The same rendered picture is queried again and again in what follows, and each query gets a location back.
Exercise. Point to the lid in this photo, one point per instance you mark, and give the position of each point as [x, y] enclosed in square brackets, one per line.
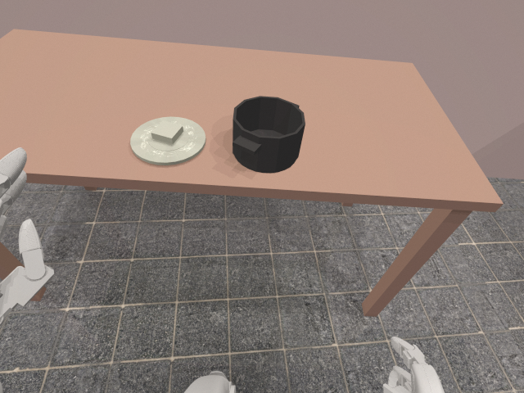
[188, 145]

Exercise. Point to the right robot hand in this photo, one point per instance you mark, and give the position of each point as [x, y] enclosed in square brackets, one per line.
[423, 377]

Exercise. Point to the left robot hand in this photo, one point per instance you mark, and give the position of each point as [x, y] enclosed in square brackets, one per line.
[22, 284]

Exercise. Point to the robot left shin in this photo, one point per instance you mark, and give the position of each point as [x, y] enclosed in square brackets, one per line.
[218, 373]

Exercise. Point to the robot left thigh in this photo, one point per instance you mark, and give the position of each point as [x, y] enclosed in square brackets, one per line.
[211, 384]

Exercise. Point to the table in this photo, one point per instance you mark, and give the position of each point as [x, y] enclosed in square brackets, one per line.
[374, 133]

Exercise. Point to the pot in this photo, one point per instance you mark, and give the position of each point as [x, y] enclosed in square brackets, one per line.
[267, 133]

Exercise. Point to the knob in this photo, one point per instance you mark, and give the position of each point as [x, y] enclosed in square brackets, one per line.
[167, 132]

